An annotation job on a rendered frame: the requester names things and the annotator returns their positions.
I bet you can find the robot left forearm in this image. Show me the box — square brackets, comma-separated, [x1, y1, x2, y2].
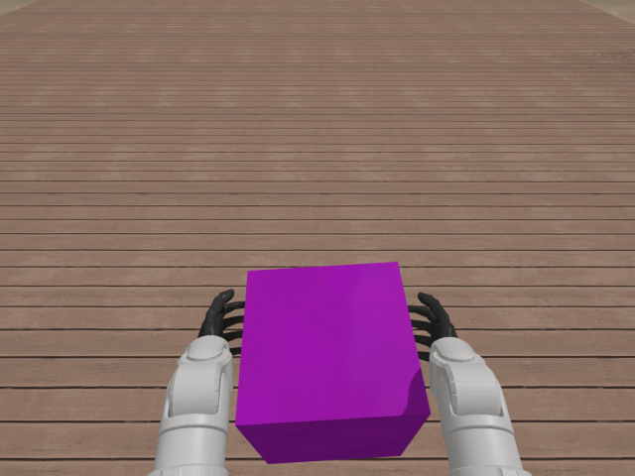
[146, 335, 233, 476]

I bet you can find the carton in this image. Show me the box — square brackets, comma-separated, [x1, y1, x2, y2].
[235, 262, 431, 464]

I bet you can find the robot right forearm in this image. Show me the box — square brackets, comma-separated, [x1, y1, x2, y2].
[430, 337, 532, 476]

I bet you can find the robot right hand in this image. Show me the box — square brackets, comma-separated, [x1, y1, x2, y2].
[408, 293, 458, 362]

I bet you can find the robot left hand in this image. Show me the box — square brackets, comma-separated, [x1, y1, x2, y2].
[197, 289, 245, 356]

